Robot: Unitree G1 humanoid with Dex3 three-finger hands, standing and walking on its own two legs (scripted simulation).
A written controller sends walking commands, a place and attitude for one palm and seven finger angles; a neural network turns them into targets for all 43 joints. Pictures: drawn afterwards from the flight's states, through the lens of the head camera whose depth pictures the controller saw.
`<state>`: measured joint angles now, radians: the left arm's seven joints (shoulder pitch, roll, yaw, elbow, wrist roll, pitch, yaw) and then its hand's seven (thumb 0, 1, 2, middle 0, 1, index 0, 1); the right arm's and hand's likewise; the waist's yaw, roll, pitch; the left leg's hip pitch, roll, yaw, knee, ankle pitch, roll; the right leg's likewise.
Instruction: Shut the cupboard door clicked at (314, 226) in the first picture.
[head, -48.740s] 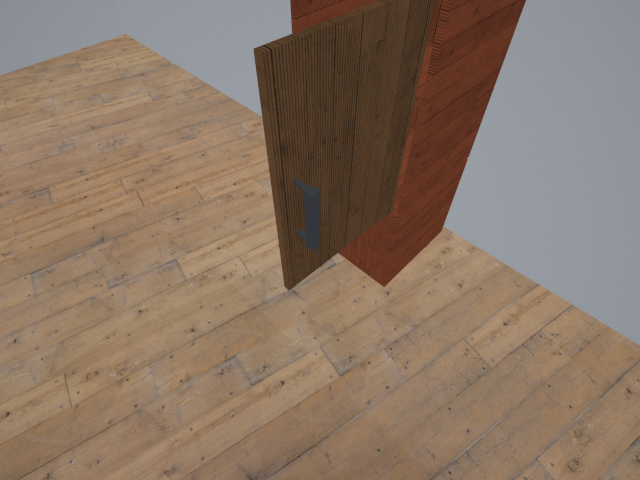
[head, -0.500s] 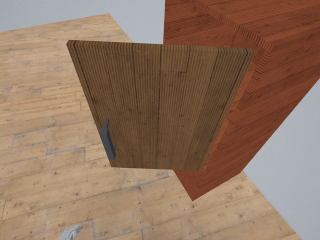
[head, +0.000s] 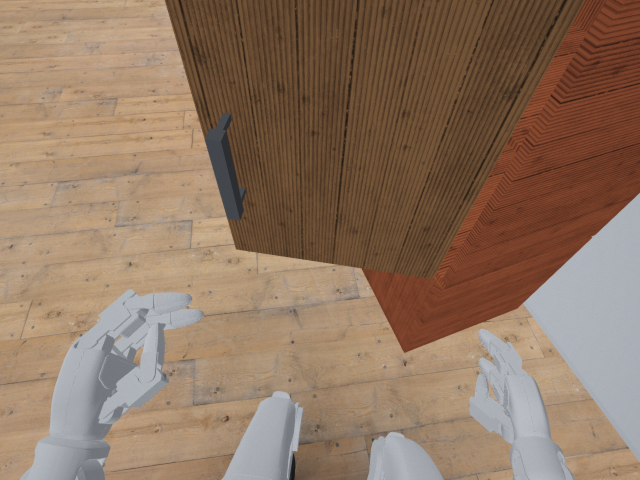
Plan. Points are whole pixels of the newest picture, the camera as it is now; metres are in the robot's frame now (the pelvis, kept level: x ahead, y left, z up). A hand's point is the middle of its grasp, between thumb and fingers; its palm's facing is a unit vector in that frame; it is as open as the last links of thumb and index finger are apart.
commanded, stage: raise the hand and make a fist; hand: left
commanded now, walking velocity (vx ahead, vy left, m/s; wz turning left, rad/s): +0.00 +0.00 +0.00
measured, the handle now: (230, 169) +0.50 +0.21 +0.05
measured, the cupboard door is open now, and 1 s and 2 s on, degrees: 60 60 60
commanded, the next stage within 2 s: bring the fist close to the handle in 1.32 s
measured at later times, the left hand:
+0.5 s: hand (174, 352) +0.23 +0.20 +0.04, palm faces -0.09 -1.00 +0.02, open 3.3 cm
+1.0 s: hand (148, 329) +0.24 +0.22 +0.07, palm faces -0.01 -1.00 -0.05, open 3.1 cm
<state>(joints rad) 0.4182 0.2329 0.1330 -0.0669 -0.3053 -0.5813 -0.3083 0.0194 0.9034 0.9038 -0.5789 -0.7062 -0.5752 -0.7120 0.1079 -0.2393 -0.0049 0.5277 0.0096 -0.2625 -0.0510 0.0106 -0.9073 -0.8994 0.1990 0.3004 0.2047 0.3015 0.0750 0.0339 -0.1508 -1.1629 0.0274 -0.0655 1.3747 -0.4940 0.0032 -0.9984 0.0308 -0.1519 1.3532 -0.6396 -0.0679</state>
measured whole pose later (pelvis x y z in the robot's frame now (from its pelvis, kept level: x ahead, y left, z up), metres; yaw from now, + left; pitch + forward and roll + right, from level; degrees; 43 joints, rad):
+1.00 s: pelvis +0.02 +0.04 +0.02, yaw -2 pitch +18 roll -5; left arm 0.39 0.26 0.15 -0.07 -0.27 -0.43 -0.22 0.02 0.90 0.90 -1.30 -1.49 -1.30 -1.50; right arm 0.23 -0.23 0.01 0.49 0.02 -0.14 -0.03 0.01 -0.90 -0.90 0.20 0.30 0.21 0.30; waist 0.01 0.05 -0.19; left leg -1.14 0.03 -0.02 1.32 -0.50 0.05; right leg -0.98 0.03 -0.10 1.26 -0.61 -0.01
